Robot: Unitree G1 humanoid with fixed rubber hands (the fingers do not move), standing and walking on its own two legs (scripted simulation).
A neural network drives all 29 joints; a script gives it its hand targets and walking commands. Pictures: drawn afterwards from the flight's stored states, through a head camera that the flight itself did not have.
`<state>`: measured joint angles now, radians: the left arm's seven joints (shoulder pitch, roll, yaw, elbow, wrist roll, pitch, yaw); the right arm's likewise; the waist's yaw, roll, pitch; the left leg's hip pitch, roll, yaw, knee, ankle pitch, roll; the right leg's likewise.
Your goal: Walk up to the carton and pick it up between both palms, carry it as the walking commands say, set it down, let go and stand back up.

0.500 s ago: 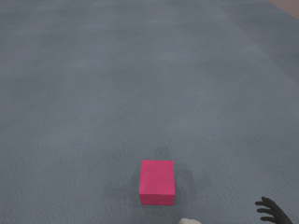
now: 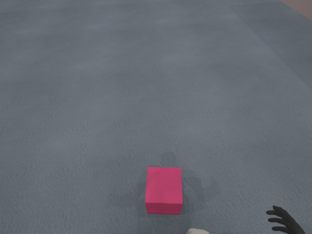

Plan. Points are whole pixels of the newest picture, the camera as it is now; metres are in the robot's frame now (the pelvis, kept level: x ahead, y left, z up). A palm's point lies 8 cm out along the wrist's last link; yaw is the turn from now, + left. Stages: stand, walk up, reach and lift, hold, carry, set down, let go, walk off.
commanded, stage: walk up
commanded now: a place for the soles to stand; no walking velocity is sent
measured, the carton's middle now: (163, 191) +0.45 -0.02 -0.64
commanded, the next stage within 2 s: none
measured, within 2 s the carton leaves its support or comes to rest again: neither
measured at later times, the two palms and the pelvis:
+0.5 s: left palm out of the picture +0.08 +0.34 -0.07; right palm out of the picture +0.13 -0.32 -0.08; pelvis +0.00 +0.00 +0.00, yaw -1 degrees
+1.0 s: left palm out of the picture +0.08 +0.34 -0.07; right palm out of the picture +0.12 -0.32 -0.08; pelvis +0.00 +0.00 +0.00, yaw -1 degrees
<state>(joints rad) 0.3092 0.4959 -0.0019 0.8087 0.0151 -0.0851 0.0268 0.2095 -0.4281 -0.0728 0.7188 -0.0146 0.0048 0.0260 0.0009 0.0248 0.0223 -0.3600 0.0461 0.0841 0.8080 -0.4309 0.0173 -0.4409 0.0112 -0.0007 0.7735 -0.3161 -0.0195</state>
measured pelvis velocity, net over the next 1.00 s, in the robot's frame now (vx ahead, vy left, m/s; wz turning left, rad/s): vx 0.00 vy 0.00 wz -0.01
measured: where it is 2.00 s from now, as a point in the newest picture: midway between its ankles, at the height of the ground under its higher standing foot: outside the picture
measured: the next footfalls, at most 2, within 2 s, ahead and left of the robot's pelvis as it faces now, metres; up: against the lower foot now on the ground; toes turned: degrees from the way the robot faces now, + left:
none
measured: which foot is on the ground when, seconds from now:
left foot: down 0.00-1.00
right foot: down 0.00-1.00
